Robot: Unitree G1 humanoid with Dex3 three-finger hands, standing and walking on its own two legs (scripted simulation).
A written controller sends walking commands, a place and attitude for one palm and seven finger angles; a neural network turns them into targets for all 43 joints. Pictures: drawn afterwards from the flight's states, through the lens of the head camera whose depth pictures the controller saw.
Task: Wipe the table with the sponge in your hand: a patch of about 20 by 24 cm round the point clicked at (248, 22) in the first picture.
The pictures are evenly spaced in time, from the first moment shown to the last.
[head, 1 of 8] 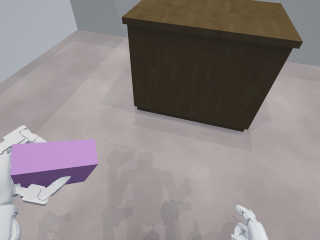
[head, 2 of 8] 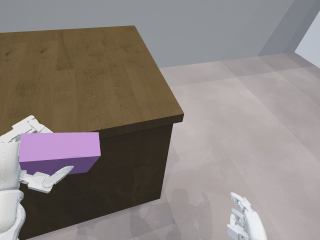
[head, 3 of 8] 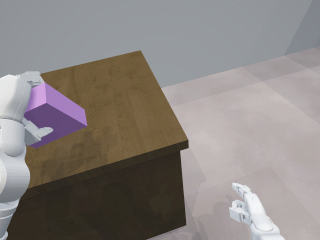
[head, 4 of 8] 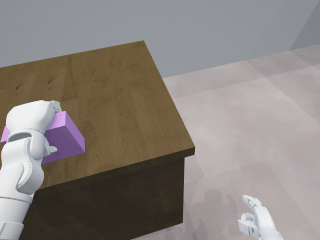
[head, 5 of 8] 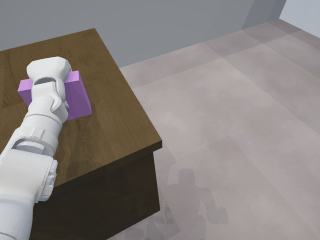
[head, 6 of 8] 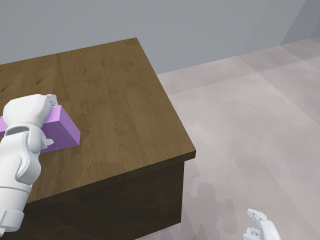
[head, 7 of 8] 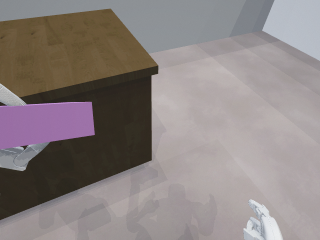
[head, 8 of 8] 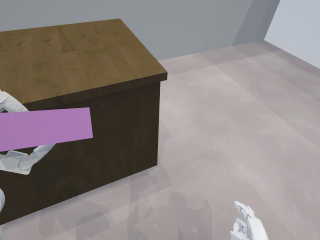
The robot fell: no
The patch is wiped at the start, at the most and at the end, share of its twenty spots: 0.00 1.00 1.00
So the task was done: yes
